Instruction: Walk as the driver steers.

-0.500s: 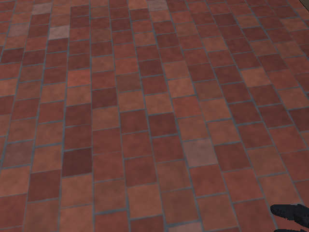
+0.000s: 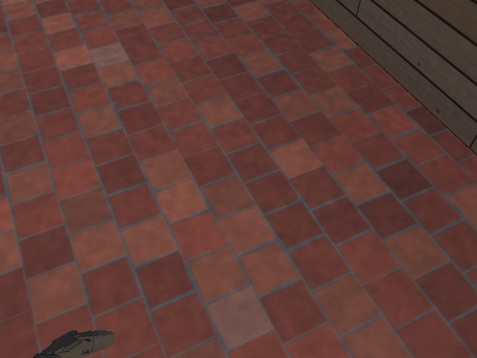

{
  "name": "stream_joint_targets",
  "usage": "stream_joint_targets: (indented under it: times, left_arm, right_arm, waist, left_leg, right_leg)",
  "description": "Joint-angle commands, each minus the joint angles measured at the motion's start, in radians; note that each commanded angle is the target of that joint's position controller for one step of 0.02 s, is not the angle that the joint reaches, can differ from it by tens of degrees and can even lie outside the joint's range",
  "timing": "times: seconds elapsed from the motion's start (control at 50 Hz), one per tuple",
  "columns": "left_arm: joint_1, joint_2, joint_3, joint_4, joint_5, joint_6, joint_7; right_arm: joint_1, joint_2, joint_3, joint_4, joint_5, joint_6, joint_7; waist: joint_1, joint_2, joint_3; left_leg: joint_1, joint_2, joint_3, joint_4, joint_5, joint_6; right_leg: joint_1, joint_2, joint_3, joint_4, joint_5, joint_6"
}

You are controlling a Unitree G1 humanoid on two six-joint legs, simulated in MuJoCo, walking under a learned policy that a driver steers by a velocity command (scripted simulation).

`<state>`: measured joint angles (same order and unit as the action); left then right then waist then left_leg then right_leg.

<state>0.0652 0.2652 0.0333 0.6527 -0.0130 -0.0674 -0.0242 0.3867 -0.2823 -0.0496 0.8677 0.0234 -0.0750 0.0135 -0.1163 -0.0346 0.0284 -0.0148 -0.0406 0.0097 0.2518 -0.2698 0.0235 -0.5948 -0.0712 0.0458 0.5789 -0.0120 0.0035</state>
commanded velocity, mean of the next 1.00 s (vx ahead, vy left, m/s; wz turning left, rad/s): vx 0.49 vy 0.00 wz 0.48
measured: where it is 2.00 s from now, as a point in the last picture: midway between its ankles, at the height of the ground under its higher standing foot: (151, 296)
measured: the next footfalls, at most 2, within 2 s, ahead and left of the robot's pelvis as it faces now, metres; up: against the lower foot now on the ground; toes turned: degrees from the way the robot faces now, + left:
right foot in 0.08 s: +0.22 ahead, -0.14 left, +0.00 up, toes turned +2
left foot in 0.60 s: +0.45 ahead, +0.17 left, +0.00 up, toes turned +22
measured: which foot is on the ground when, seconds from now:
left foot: down 0.00-0.10, up 0.12-0.58, down 0.60-1.00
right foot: up 0.00-0.06, down 0.08-0.62, up 0.64-1.00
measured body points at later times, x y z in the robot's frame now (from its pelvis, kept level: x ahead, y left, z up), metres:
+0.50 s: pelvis +0.27 -0.01 -0.01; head +0.29 +0.00 +0.44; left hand +0.22 +0.28 -0.13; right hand +0.52 -0.20 -0.10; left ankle +0.40 +0.17 -0.70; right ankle +0.18 -0.14 -0.74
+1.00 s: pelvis +0.52 +0.11 +0.00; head +0.55 +0.14 +0.45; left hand +0.59 +0.44 -0.08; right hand +0.72 -0.12 -0.10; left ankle +0.42 +0.15 -0.74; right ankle +0.77 +0.07 -0.70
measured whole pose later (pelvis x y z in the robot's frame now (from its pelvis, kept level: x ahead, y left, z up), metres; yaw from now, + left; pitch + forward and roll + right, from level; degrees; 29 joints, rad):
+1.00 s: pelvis +0.52 +0.11 +0.00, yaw +33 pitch +2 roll +0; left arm 0.01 0.29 0.05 0.70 0.01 -0.09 -0.02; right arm 0.34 -0.29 -0.07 0.73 0.02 -0.02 -0.02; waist -0.08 -0.04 0.04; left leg -0.12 -0.11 -0.16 0.41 -0.30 0.08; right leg -0.60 -0.03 0.10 0.54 0.06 0.06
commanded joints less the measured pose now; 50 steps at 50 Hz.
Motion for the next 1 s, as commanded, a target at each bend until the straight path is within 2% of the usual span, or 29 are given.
stream_joint_targets:
  times: [0.02, 0.04, 0.06, 0.08, 0.1, 0.12, 0.14, 0.16, 0.18, 0.2, 0.24, 0.3, 0.42, 0.48, 0.52, 0.56, 0.58, 0.6, 0.62, 0.64, 0.66, 0.68, 0.7, 0.72, 0.74, 0.8, 0.9, 0.96, 1.0]
  left_arm:
    - [-0.083, 0.088, 0.026, -0.096, -0.005, -0.029, -0.011]
    - [-0.049, 0.104, 0.033, -0.088, -0.004, -0.033, -0.011]
    - [0.036, 0.13, 0.049, -0.063, -0.001, -0.035, -0.006]
    - [0.173, 0.178, 0.072, -0.028, 0.009, -0.035, 0.004]
    - [0.356, 0.26, 0.093, -0.009, 0.026, -0.029, 0.018]
    - [0.372, 0.289, 0.096, 0.01, 0.028, -0.017, 0.012]
    - [0.349, 0.189, 0.073, 0.004, 0.019, -0.015, 0.011]
    - [0.293, 0.151, 0.059, 0.007, 0.011, -0.017, 0.012]
    - [0.23, 0.128, 0.05, 0.008, 0.014, -0.02, 0.01]
    - [0.184, 0.101, 0.044, 0.012, 0.018, -0.024, 0.007]
    - [0.14, 0.087, 0.046, 0.027, 0.026, -0.039, 0.007]
    - [0.132, 0.11, 0.058, 0.058, 0.026, -0.054, 0.015]
    - [0.176, 0.167, 0.076, 0.104, 0.019, -0.039, 0.032]
    - [0.221, 0.191, 0.086, 0.133, 0.002, -0.022, 0.034]
    - [0.23, 0.209, 0.092, 0.144, -0.008, -0.006, 0.036]
    - [0.218, 0.241, 0.101, 0.142, -0.016, 0.01, 0.041]
    - [0.204, 0.246, 0.101, 0.139, -0.019, 0.02, 0.044]
    - [0.208, 0.224, 0.09, 0.134, -0.016, 0.021, 0.048]
    - [0.255, 0.126, 0.059, 0.101, 0.025, 0.012, 0.047]
    - [0.28, 0.068, 0.03, 0.056, 0.023, -0.024, 0.036]
    - [0.156, 0.169, 0.052, 0.039, -0.016, -0.053, 0.022]
    - [0.108, 0.171, 0.051, 0.02, -0.032, -0.069, 0.018]
    - [0.109, 0.157, 0.049, 0.034, -0.011, -0.075, 0.027]
    - [0.119, 0.169, 0.057, 0.044, 0.012, -0.07, 0.033]
    - [0.137, 0.171, 0.061, 0.049, 0.018, -0.058, 0.031]
    - [0.129, 0.133, 0.054, 0.042, 0.03, -0.031, 0.031]
    - [-0.058, 0.086, 0.032, -0.009, 0.026, -0.033, 0.022]
    - [-0.115, 0.099, 0.035, -0.032, 0.02, -0.043, 0.009]
    - [-0.101, 0.124, 0.046, -0.031, 0.019, -0.045, 0.002]
  right_arm:
    - [0.006, -0.189, -0.043, -0.035, 0.007, 0.006, -0.01]
    - [-0.002, -0.2, -0.046, -0.034, 0.008, 0.012, -0.013]
    - [-0.017, -0.199, -0.044, -0.036, 0.008, 0.014, -0.015]
    - [-0.019, -0.167, -0.032, -0.043, 0.0, 0.012, -0.015]
    - [-0.028, -0.089, -0.003, -0.081, -0.032, 0.007, -0.015]
    - [0.105, -0.018, 0.016, -0.09, -0.005, -0.008, -0.014]
    - [0.045, -0.133, -0.012, -0.075, 0.018, -0.011, -0.015]
    - [-0.034, -0.163, -0.026, -0.098, 0.024, -0.011, -0.014]
    - [-0.066, -0.148, -0.026, -0.101, 0.016, -0.006, -0.017]
    - [-0.08, -0.134, -0.03, -0.103, 0.005, 0.002, -0.017]
    - [-0.055, -0.091, -0.027, -0.1, 0.009, 0.025, -0.014]
    - [-0.1, -0.064, -0.024, -0.128, 0.003, 0.046, -0.013]
    - [-0.272, -0.038, -0.007, -0.19, -0.003, 0.037, 0.023]
    - [-0.352, -0.047, -0.007, -0.233, -0.002, 0.039, 0.038]
    - [-0.371, -0.063, -0.013, -0.257, -0.003, 0.041, 0.046]
    - [-0.31, -0.099, -0.033, -0.261, -0.004, 0.048, 0.048]
    - [-0.194, -0.133, -0.056, -0.236, -0.001, 0.051, 0.044]
    - [-0.024, -0.196, -0.092, -0.189, 0.002, 0.057, 0.03]
    - [0.059, -0.303, -0.121, -0.169, 0.008, 0.067, 0.007]
    - [0.011, -0.34, -0.113, -0.216, 0.003, 0.048, 0.015]
    - [0.008, -0.243, -0.086, -0.219, -0.001, 0.032, 0.024]
    - [-0.021, -0.205, -0.075, -0.212, -0.005, 0.02, 0.024]
    - [-0.086, -0.179, -0.067, -0.218, -0.004, 0.015, 0.022]
    - [-0.14, -0.144, -0.056, -0.231, -0.01, 0.013, 0.018]
    - [-0.167, -0.133, -0.05, -0.247, -0.021, 0.013, 0.013]
    - [-0.152, -0.153, -0.057, -0.243, -0.016, 0.007, -0.003]
    - [-0.091, -0.176, -0.064, -0.214, -0.007, 0.02, -0.029]
    - [-0.037, -0.186, -0.071, -0.187, -0.002, 0.041, -0.038]
    - [-0.035, -0.172, -0.07, -0.188, -0.001, 0.056, -0.046]
  waist:
    - [0.049, 0.116, 0.026]
    - [0.077, 0.123, 0.01]
    - [0.132, 0.117, -0.037]
    - [0.198, 0.102, -0.136]
    - [0.266, -0.035, -0.309]
    - [0.199, -0.299, -0.422]
    - [0.229, -0.167, -0.316]
    - [0.22, -0.124, -0.187]
    - [0.188, -0.069, -0.126]
    - [0.162, -0.067, -0.075]
    - [0.12, -0.083, -0.047]
    - [0.104, -0.038, -0.006]
    - [0.16, 0.001, 0.044]
    - [0.182, 0.005, 0.068]
    - [0.173, -0.006, 0.064]
    - [0.122, -0.041, -0.002]
    - [0.051, -0.039, -0.067]
    - [-0.032, -0.009, -0.156]
    - [-0.011, 0.201, -0.228]
    - [0.057, 0.298, -0.382]
    - [-0.009, 0.151, -0.334]
    - [0.009, 0.132, -0.206]
    - [0.059, 0.049, -0.132]
    - [0.095, 0.059, -0.097]
    - [0.121, 0.082, -0.087]
    - [0.133, 0.072, -0.071]
    - [0.07, 0.108, -0.013]
    - [0.049, 0.128, -0.027]
    - [0.062, 0.141, -0.05]
  left_leg:
    - [-0.036, 0.275, -0.195, -0.025, 0.32, 0.15]
    - [-0.033, 0.278, -0.201, 0.014, 0.366, 0.139]
    - [-0.053, 0.25, -0.178, 0.106, 0.474, 0.117]
    - [-0.131, 0.193, -0.139, 0.281, 0.491, 0.085]
    - [-0.334, 0.112, -0.086, 0.607, 0.196, 0.039]
    - [-0.638, 0.006, -0.076, 0.884, -0.322, -0.001]
    - [-0.728, 0.058, -0.147, 0.991, -0.296, -0.002]
    - [-0.767, 0.093, -0.13, 0.999, -0.201, 0.002]
    - [-0.732, 0.128, -0.114, 0.975, -0.123, -0.006]
    - [-0.705, 0.151, -0.114, 0.935, -0.07, -0.012]
    - [-0.626, 0.176, -0.113, 0.907, -0.013, -0.024]
    - [-0.665, 0.185, -0.119, 0.839, 0.064, -0.042]
    - [-0.64, 0.163, -0.042, 0.51, 0.311, -0.026]
    - [-0.66, 0.152, -0.012, 0.422, 0.277, 0.005]
    - [-0.645, 0.127, 0.022, 0.391, 0.198, 0.035]
    - [-0.516, 0.057, 0.084, 0.391, 0.091, 0.076]
    - [-0.362, 0.009, 0.11, 0.362, 0.084, 0.105]
    - [-0.093, -0.024, 0.086, 0.315, 0.129, 0.144]
    - [0.21, 0.188, -0.28, 0.282, 0.113, 0.241]
    - [0.4, 0.376, -0.847, 0.093, -0.102, 0.421]
    - [0.377, 0.365, -0.791, 0.024, -0.128, 0.362]
    - [0.256, 0.331, -0.644, 0.025, -0.072, 0.323]
    - [0.108, 0.283, -0.531, 0.03, 0.033, 0.286]
    - [-0.003, 0.248, -0.448, 0.021, 0.149, 0.267]
    - [-0.074, 0.227, -0.414, 0.0, 0.214, 0.264]
    - [-0.174, 0.196, -0.333, -0.029, 0.352, 0.276]
    - [-0.243, 0.118, -0.251, -0.007, 0.305, 0.203]
    - [-0.225, 0.119, -0.282, 0.074, 0.396, 0.165]
    - [-0.158, 0.132, -0.347, 0.157, 0.396, 0.144]
  right_leg:
    - [0.086, 0.035, -0.012, -0.074, -0.022, -0.017]
    - [0.151, 0.045, -0.019, -0.096, -0.045, -0.029]
    - [0.29, 0.061, -0.036, -0.136, -0.046, -0.051]
    - [0.515, 0.03, -0.017, -0.122, -0.034, -0.083]
    - [0.812, -0.189, 0.201, -0.08, -0.017, -0.148]
    - [1.012, -0.368, 0.593, -0.197, -0.248, -0.273]
    - [0.922, -0.329, 0.586, -0.254, -0.382, -0.244]
    - [0.806, -0.297, 0.438, -0.277, -0.356, -0.212]
    - [0.69, -0.255, 0.34, -0.307, -0.266, -0.197]
    - [0.603, -0.221, 0.259, -0.343, -0.196, -0.192]
    - [0.499, -0.194, 0.148, -0.404, -0.103, -0.19]
    - [0.465, -0.201, 0.035, -0.446, 0.019, -0.203]
    - [0.507, -0.182, -0.156, -0.466, 0.073, -0.175]
    - [0.605, -0.21, -0.194, -0.438, 0.098, -0.157]
    - [0.669, -0.225, -0.218, -0.375, 0.228, -0.138]
    - [0.699, -0.221, -0.249, -0.219, 0.563, -0.114]
    - [0.672, -0.198, -0.273, -0.051, 0.668, -0.094]
    - [0.54, -0.156, -0.293, 0.187, 0.588, -0.056]
    - [0.193, -0.063, -0.296, 0.541, -0.019, 0.003]
    - [-0.097, 0.125, -0.067, 0.795, -0.605, 0.035]
    - [-0.205, 0.066, 0.055, 0.824, -0.545, 0.014]
    - [-0.233, 0.027, 0.039, 0.765, -0.456, -0.011]
    - [-0.179, -0.017, 0.039, 0.674, -0.382, -0.014]
    - [-0.108, -0.043, 0.042, 0.592, -0.335, -0.008]
    - [-0.049, -0.054, 0.046, 0.564, -0.303, -0.001]
    - [-0.013, -0.038, 0.019, 0.445, -0.233, 0.043]
    - [0.043, 0.034, 0.004, 0.071, 0.063, 0.072]
    - [0.121, 0.091, 0.0, -0.036, 0.121, 0.06]
    - [0.14, 0.104, 0.028, -0.084, 0.075, 0.041]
